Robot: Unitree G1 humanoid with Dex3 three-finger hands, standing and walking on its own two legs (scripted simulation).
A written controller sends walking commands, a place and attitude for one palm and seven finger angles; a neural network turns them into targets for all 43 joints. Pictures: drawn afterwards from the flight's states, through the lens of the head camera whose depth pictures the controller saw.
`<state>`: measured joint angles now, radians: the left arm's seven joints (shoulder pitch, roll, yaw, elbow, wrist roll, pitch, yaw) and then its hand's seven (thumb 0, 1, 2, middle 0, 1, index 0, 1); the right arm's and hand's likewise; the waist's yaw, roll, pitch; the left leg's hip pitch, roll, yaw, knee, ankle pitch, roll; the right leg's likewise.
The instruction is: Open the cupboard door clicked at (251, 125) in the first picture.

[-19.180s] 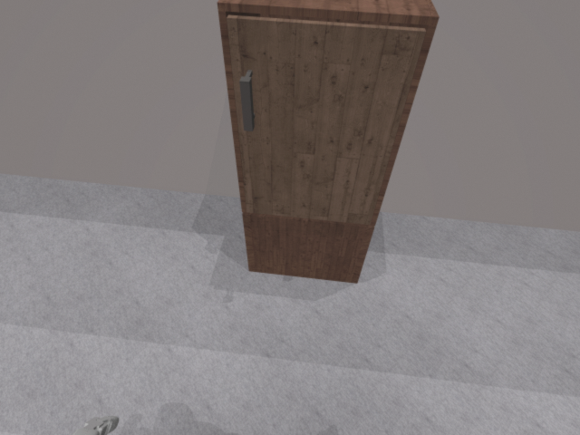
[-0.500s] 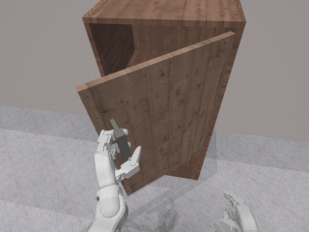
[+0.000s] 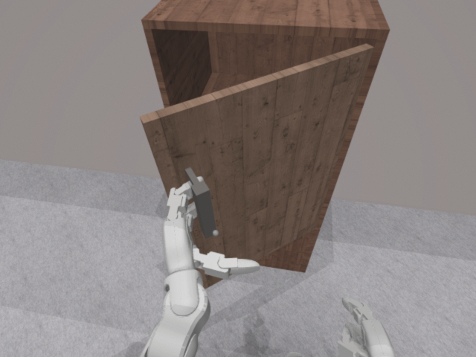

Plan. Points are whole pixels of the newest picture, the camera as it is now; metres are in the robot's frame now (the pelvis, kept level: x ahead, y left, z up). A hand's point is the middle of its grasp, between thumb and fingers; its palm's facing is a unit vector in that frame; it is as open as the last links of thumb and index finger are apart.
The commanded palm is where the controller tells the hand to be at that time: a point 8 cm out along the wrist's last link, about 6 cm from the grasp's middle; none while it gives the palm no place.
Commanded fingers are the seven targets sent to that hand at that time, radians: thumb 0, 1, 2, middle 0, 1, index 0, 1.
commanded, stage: open thumb and fingers to let go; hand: left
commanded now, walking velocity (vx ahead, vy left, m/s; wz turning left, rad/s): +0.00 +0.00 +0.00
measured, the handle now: (199, 203) +0.35 +0.09 +0.08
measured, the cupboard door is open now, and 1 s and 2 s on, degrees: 39 39 39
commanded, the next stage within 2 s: slide the hand sideways off the handle in 0.04 s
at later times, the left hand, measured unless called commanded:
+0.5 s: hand (206, 248) +0.27 +0.07 +0.08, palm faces -0.18 -0.98 +0.04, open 16.4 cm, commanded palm +0.24 +0.12 +0.08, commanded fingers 0.00 -0.50 0.30 -0.15 -0.30 -0.15 -0.30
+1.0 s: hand (175, 273) +0.23 +0.11 +0.07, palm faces -0.14 -0.99 -0.04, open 16.3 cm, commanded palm +0.20 +0.17 +0.08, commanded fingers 0.00 -0.50 0.30 -0.15 -0.30 -0.15 -0.30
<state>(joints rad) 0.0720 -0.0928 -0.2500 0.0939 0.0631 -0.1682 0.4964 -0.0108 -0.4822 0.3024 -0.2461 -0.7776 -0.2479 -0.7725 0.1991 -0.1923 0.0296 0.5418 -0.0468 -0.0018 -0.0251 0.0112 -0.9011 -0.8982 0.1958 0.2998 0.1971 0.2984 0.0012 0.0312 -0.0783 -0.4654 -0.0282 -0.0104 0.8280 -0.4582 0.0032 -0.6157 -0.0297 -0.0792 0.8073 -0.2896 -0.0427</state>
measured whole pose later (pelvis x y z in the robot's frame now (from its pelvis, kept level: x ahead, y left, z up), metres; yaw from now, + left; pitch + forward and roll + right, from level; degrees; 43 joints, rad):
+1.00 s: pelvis +0.03 +0.01 -0.02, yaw +0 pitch +9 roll +0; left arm 0.53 0.14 -0.14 -0.35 -0.09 -0.19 -0.11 -0.01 -0.50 0.30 -0.15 -0.30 -0.15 -0.30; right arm 0.29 -0.23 0.04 0.38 0.01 -0.10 -0.02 0.01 -0.90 -0.90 0.20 0.30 0.20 0.30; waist 0.01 0.04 -0.11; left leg -0.54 -0.03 -0.01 0.95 -0.57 0.02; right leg -0.69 -0.03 -0.07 0.93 -0.39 -0.02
